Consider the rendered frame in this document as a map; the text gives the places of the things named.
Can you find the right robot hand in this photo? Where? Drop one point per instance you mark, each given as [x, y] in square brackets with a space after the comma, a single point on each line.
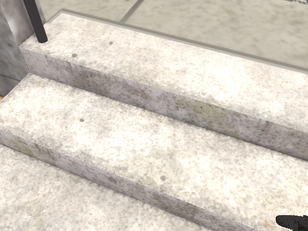
[297, 223]

